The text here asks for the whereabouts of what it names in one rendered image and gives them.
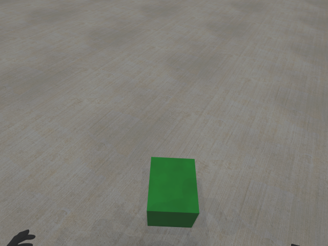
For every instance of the carton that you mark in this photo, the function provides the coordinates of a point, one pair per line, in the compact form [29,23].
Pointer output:
[172,195]

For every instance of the robot left hand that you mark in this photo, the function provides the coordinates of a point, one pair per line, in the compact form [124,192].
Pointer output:
[21,236]

